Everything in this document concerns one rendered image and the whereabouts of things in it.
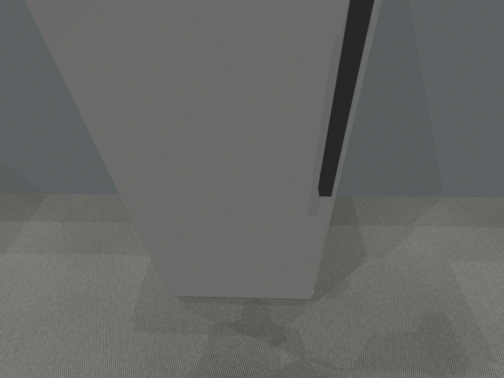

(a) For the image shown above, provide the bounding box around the handle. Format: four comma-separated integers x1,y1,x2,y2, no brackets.
318,0,374,197

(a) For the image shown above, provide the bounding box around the fridge door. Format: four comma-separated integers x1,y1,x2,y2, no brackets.
25,0,377,299

